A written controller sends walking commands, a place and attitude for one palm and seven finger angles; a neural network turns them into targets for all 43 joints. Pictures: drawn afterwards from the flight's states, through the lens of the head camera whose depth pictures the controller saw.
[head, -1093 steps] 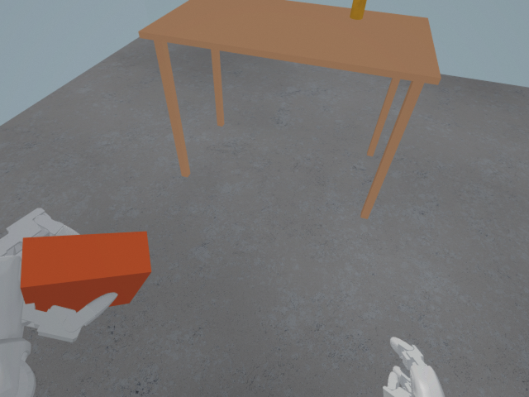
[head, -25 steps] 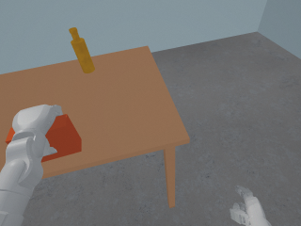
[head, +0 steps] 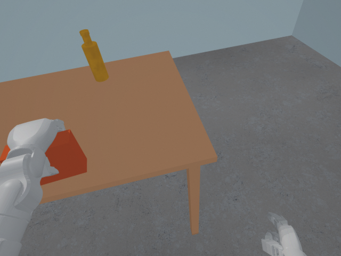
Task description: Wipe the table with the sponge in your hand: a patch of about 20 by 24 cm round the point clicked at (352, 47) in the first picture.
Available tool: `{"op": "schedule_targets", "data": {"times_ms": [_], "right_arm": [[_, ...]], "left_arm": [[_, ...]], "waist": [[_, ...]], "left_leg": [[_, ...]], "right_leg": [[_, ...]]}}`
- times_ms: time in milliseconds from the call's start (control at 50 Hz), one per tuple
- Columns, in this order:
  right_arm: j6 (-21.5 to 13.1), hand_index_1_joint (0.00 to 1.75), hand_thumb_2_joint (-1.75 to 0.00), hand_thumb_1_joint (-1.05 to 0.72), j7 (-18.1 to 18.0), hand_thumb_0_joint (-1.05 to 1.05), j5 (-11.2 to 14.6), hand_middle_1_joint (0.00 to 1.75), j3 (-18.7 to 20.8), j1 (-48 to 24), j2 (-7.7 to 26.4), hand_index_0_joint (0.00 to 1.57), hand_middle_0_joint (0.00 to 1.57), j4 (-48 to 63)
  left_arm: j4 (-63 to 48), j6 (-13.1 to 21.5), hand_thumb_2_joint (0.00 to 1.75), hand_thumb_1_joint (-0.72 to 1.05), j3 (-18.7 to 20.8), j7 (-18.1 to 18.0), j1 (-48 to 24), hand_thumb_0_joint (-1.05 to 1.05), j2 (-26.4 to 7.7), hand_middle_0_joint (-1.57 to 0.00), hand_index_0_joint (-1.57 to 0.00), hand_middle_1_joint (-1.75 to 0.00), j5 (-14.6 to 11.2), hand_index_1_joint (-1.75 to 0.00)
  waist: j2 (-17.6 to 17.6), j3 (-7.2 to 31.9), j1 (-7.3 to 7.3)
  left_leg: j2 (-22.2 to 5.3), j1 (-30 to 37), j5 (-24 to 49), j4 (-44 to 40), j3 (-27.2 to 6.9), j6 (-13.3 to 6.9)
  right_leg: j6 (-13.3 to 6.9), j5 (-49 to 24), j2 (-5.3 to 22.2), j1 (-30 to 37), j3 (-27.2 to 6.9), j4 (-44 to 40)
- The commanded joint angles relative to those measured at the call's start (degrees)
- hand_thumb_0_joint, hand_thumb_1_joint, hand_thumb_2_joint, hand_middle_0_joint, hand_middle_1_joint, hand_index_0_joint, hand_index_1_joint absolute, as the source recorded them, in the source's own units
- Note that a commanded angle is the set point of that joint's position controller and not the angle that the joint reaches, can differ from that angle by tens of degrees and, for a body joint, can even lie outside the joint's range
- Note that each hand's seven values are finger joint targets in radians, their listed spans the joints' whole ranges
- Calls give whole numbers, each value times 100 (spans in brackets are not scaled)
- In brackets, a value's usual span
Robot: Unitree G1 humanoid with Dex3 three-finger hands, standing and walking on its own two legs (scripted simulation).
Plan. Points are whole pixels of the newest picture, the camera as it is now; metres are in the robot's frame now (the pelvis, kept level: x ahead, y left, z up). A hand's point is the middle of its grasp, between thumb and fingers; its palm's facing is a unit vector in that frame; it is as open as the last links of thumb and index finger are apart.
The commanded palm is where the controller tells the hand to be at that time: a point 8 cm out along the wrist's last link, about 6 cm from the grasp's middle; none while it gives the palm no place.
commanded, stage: move the sponge above the wiping area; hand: left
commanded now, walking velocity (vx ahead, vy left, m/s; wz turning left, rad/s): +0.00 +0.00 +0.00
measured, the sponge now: (52, 164) +0.28 +0.34 +0.08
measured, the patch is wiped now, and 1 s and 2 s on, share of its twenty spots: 0.05 0.05 0.05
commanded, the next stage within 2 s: none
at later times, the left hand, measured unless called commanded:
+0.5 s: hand (56, 145) +0.30 +0.31 +0.12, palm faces -0.08 -0.03 -1.00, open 9.3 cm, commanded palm +0.28 +0.32 +0.20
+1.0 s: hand (58, 146) +0.30 +0.31 +0.12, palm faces -0.12 -0.03 -0.99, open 9.3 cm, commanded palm +0.28 +0.32 +0.20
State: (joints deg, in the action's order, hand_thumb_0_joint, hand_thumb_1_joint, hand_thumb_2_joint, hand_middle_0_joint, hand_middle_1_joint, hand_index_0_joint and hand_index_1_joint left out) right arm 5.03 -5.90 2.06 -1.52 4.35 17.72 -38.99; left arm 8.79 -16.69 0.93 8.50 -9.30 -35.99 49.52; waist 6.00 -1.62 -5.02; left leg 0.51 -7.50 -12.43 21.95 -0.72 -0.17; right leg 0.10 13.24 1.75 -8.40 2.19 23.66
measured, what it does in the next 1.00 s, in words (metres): stands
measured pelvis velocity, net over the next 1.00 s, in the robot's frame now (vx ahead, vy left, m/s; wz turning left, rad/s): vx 0.01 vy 0.00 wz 0.01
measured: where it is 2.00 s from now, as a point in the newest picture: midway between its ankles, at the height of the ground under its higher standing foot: outside the picture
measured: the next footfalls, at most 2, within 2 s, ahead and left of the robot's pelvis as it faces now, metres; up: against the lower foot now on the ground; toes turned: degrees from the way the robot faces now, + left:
none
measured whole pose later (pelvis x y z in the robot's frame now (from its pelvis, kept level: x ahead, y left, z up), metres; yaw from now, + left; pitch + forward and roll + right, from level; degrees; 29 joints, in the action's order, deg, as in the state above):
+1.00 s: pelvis +0.01 +0.00 +0.00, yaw +0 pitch -2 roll +0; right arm 4.9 -6.4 1.9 -1.8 3.9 17.8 -38.4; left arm 8.5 -13.9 -0.6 11.5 -11.2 -35.8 50.2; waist 6.1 -1.2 -4.9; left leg 0.2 -7.7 -12.8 22.0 -1.2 0.1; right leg -0.2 13.5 1.4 -8.3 2.7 23.2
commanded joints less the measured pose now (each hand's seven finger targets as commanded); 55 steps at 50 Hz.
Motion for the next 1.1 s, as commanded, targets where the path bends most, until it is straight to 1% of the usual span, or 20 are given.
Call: {"op": "schedule_targets", "data": {"times_ms": [0, 40, 120, 140, 180, 220, 240, 340, 460, 520, 540, 620, 640, 780, 860, 920, 1000, 1020, 1040, 1080], "right_arm": [[-432, 30, -90, -90, -100, 0, -63, 30, 244, -747, 556, 20, 20, 859], [-503, 30, -90, -90, -96, 0, -56, 30, 164, -784, 435, 20, 20, 879], [-387, 30, -90, -90, -37, 0, -49, 30, 209, -842, 535, 20, 20, 768], [-402, 30, -90, -90, -11, 0, -46, 30, 164, -822, 434, 20, 20, 773], [-323, 30, -90, -90, 38, 0, -54, 30, 226, -822, 516, 20, 20, 728], [-267, 30, -90, -90, 74, 0, -21, 30, 179, -1007, 547, 20, 20, 792], [-262, 30, -90, -90, 89, 0, -13, 30, 140, -989, 516, 20, 20, 816], [-176, 30, -90, -90, 98, 0, 43, 30, 128, -1077, 591, 20, 20, 992], [-254, 30, -90, -90, 38, 0, -27, 30, 168, -896, 560, 20, 20, 993], [-309, 30, -90, -90, 11, 0, -77, 30, 163, -954, 544, 20, 20, 1033], [-352, 30, -90, -90, 10, 0, -80, 30, 108, -917, 407, 20, 20, 986], [-302, 30, -90, -90, 69, 0, -50, 30, 175, -952, 486, 20, 20, 850], [-310, 30, -90, -90, 77, 0, -46, 30, 159, -924, 427, 20, 20, 823], [-169, 30, -90, -90, 0, 0, 22, 30, 189, -1013, 656, 20, 20, 802], [-227, 30, -90, -90, -51, 0, 12, 30, 167, -937, 623, 20, 20, 909], [-315, 30, -90, -90, -80, 0, -13, 30, 166, -924, 615, 20, 20, 1013], [-353, 30, -90, -90, -103, 0, -76, 30, 223, -716, 507, 20, 20, 924], [-366, 30, -90, -90, -85, 0, -80, 30, 203, -792, 525, 20, 20, 933], [-383, 30, -90, -90, -66, 0, -78, 30, 149, -764, 402, 20, 20, 904], [-307, 30, -90, -90, -9, 0, -73, 30, 241, -729, 473, 20, 20, 808]], "left_arm": [[-1626, 698, 130, 10, 905, -392, -2281, 0, -1760, -120, -120, -160, 266, -160], [-1680, 783, 130, 10, 866, -562, -2437, 0, -1613, -120, -120, -160, 288, -160], [-1142, 565, 130, 10, 1466, -948, -2529, 0, -2220, -120, -120, -160, 421, -160], [-1118, 502, 130, 10, 1092, -996, -2659, 0, -1786, -120, -120, -160, 425, -160], [-968, 304, 130, 10, 1206, -1058, -2484, 0, -1913, -120, -120, -160, 376, -160], [-810, 16, 130, 10, 1244, -959, -2259, 0, -1962, -120, -120, -160, 348, -160], [-777, -79, 130, 10, 795, -856, -2285, 0, -1528, -120, -120, -160, 339, -160], [-990, -424, 130, 10, 292, -253, -1864, 0, -1108, -120, -120, -160, 173, -160], [-1625, 135, 130, 10, 712, -113, -1889, 0, -1511, -120, -120, -160, 248, -160], [-2021, 460, 130, 10, 1553, -436, -1921, 0, -2263, -120, -120, -160, 337, -160], [-1999, 542, 130, 10, 1324, -555, -2055, 0, -1959, -120, -120, -160, 382, -160], [-1628, 398, 130, 10, 1667, -966, -1988, 0, -2254, -120, -120, -160, 340, -160], [-1462, 309, 130, 10, 1296, -987, -1995, 0, -1815, -120, -120, -160, 315, -160], [-762, -330, 130, 10, 570, -369, -2093, 0, -1500, -120, -120, -160, 181, -160], [-990, -77, 130, 10, 263, 130, -2130, 0, -1326, -120, -120, -160, 141, -160], [-1400, 389, 130, 10, 855, 124, -2286, 0, -1906, -120, -120, -160, 256, -160], [-1613, 927, 130, 10, 1357, -366, -2216, 0, -2122, -120, -120, -160, 301, -160], [-1542, 909, 130, 10, 1854, -530, -2144, 0, -2578, -120, -120, -160, 312, -160], [-1440, 911, 130, 10, 1572, -668, -2209, 0, -2192, -120, -120, -160, 328, -160], [-1326, 795, 130, 10, 1744, -951, -2102, 0, -2322, -120, -120, -160, 273, -160]], "waist": [[-58, 1653, 85], [22, 1694, 57], [303, 1608, -122], [166, 1682, -82], [211, 1715, -138], [129, 1709, -176], [1, 1665, -87], [-386, 1478, 26], [-534, 1570, 28], [-158, 1793, -184], [-187, 1874, -134], [378, 1585, -202], [214, 1553, -139], [-337, 1345, 105], [-580, 1460, 205], [-425, 1681, 94], [-121, 1741, -74], [29, 1704, -190], [37, 1701, -163], [219, 1678, -223]], "left_leg": [[268, 374, 1642, -98, 156, -256], [263, 360, 1683, -88, 128, -227], [236, 142, 1697, -236, 83, -111], [226, 142, 1881, -228, 139, -103], [216, 134, 1953, -284, 131, -79], [239, 60, 1839, -311, 131, -82], [215, 27, 1877, -315, 183, -86], [216, 56, 1672, -295, 191, -194], [195, 275, 1788, -185, 133, -275], [207, 316, 2002, -127, 57, -233], [244, 298, 2142, -85, 129, -222], [238, 175, 2086, -154, 120, -121], [219, 126, 2075, -165, 195, -114], [269, 47, 1563, -250, 241, -202], [276, 209, 1554, -124, 265, -301], [250, 314, 1574, -50, 180, -302], [274, 281, 1938, -46, 146, -238], [250, 213, 1937, -53, 98, -206], [269, 133, 2040, -51, 166, -184], [236, 84, 2092, -120, 172, -119]], "right_leg": [[-271, -1119, -341, 559, 31, -240], [-297, -997, -341, 541, 49, -218], [-403, -989, -392, 687, -31, -293], [-381, -1106, -330, 778, 62, -228], [-384, -1290, -325, 949, 9, -274], [-400, -1285, -357, 1000, -59, -280], [-358, -1326, -295, 995, 45, -234], [-273, -1248, -286, 825, 85, -256], [-264, -1240, -322, 735, 60, -215], [-338, -1407, -380, 897, -56, -183], [-317, -1476, -329, 954, 22, -115], [-410, -1467, -398, 939, -160, -240], [-366, -1450, -323, 948, -23, -201], [-253, -1389, -292, 795, 34, -326], [-193, -1402, -284, 668, 47, -289], [-245, -1333, -350, 630, -27, -271], [-291, -1500, -318, 828, 20, -156], [-349, -1474, -365, 862, -73, -174], [-335, -1528, -304, 943, 7, -124], [-363, -1631, -312, 1071, -71, -160]]}}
